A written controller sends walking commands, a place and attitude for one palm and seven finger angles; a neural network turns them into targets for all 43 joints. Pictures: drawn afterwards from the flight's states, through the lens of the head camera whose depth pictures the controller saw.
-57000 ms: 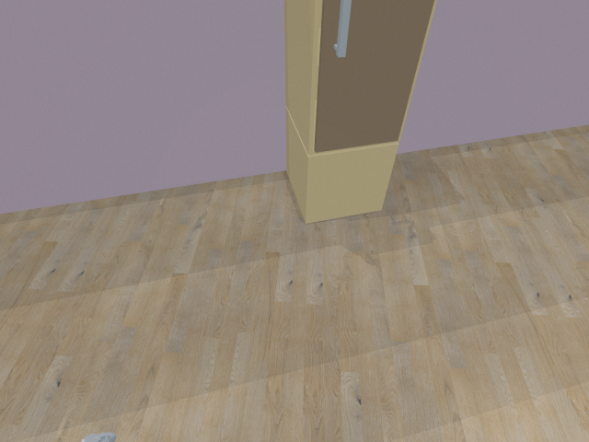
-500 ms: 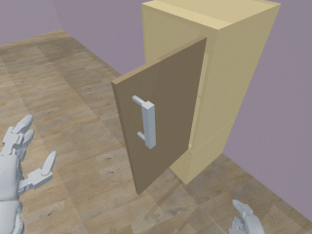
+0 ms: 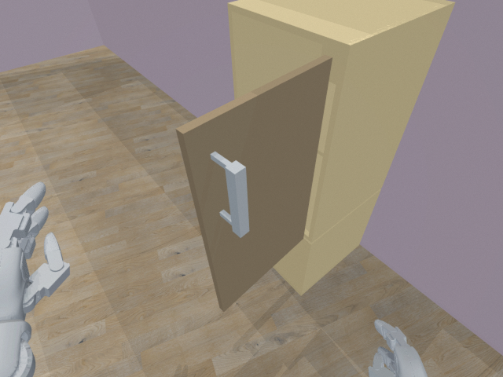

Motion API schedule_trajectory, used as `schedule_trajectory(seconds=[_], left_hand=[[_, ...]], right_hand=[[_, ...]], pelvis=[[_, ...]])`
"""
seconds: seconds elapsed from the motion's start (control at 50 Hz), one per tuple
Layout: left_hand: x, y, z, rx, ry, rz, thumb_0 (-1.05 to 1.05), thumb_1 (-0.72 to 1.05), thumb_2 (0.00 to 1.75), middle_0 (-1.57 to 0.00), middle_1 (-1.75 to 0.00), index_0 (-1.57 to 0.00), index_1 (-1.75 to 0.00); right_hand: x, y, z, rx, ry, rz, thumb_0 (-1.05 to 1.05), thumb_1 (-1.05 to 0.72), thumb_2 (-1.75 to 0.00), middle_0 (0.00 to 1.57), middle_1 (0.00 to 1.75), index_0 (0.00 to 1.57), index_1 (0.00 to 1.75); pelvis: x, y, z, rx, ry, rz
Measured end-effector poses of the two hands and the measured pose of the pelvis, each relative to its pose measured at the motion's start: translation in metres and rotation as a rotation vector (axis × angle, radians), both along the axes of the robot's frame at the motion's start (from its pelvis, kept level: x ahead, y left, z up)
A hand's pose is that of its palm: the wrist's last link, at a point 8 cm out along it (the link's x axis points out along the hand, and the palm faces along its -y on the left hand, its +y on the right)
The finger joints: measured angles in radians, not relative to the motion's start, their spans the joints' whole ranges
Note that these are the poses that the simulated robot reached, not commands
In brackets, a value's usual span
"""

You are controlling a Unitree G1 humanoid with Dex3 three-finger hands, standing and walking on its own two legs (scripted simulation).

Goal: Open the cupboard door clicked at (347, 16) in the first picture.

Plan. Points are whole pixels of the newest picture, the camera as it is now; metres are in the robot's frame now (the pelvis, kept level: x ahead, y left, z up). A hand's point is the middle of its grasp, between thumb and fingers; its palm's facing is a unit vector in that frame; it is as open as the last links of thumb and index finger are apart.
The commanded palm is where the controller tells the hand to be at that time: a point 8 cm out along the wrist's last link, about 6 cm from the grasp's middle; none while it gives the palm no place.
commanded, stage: step back with the hand held close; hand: left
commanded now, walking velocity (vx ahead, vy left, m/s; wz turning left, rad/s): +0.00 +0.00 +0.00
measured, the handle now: (229, 196) +0.37 +0.09 +0.10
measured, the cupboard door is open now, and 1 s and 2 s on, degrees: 95 95 95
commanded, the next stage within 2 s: stop stepping back and stand still in 1.02 s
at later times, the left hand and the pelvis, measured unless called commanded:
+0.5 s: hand (49, 294) +0.16 +0.26 +0.14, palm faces +0.33 -0.79 -0.51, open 7.4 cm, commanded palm +0.10 +0.31 +0.17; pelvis -0.06 +0.02 -0.01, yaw -3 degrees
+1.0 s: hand out of the picture +0.05 +0.27 +0.16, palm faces +0.46 -0.79 -0.42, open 7.4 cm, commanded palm -0.01 +0.30 +0.17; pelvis -0.16 +0.01 -0.02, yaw -2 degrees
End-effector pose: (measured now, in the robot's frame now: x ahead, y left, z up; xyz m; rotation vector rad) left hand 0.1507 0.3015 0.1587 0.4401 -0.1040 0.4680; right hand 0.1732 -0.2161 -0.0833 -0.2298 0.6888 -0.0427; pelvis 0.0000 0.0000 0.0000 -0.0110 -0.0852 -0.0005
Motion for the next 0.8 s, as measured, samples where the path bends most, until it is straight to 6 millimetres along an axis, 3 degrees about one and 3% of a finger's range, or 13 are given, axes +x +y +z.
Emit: schedule_trajectory(seconds=[0.18, 0.28, 0.38, 0.52, 0.7, 0.8], left_hand=[[0.0, -0.005, 0.017, 0.097, -0.025, -0.059, 0.01, 0.89, 0.9, -0.21, -0.3, -0.2, -0.3], [0.005, -0.007, 0.011, 0.12, 0.03, -0.123, 0.01, 0.89, 0.9, -0.21, -0.3, -0.2, -0.3], [-0.002, -0.006, 0.005, 0.134, 0.054, -0.168, 0.01, 0.89, 0.9, -0.21, -0.3, -0.21, -0.3], [-0.035, 0.002, 0.008, 0.166, -0.018, -0.153, 0.01, 0.89, 0.9, -0.22, -0.3, -0.21, -0.3], [-0.089, 0.008, 0.005, 0.162, -0.133, -0.032, 0.01, 0.89, 0.9, -0.21, -0.3, -0.21, -0.3], [-0.107, 0.005, 0.001, 0.122, -0.181, -0.075, 0.01, 0.89, 0.9, -0.21, -0.3, -0.21, -0.3]], right_hand=[[-0.007, -0.01, 0.003, -0.003, -0.001, -0.054, 0.01, -0.9, -0.9, 0.2, 0.3, 0.2, 0.3], [-0.02, -0.02, 0.005, -0.021, 0.005, -0.123, 0.01, -0.9, -0.9, 0.2, 0.3, 0.2, 0.3], [-0.043, -0.024, 0.008, -0.044, 0.016, -0.175, 0.01, -0.91, -0.9, 0.2, 0.3, 0.2, 0.3], [-0.084, -0.018, 0.007, -0.089, 0.029, -0.174, 0.01, -0.91, -0.9, 0.2, 0.3, 0.2, 0.3], [-0.13, -0.008, -0.019, -0.08, 0.057, -0.128, 0.01, -0.9, -0.9, 0.2, 0.3, 0.2, 0.3], [-0.159, -0.005, -0.023, -0.091, 0.08, -0.132, 0.01, -0.9, -0.9, 0.2, 0.3, 0.21, 0.3]], pelvis=[[-0.007, 0.0, -0.001, -0.008, 0.06, -0.027], [-0.017, 0.007, -0.003, 0.002, 0.086, -0.046], [-0.033, 0.013, -0.005, 0.007, 0.091, -0.055], [-0.061, 0.019, -0.012, 0.012, 0.084, -0.041], [-0.096, 0.015, -0.027, 0.005, 0.07, 0.003], [-0.116, 0.02, -0.031, 0.009, 0.044, -0.003]])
